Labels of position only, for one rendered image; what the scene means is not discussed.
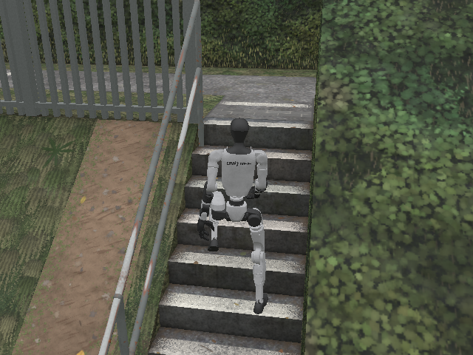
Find stairs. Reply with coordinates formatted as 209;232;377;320
148;124;313;355

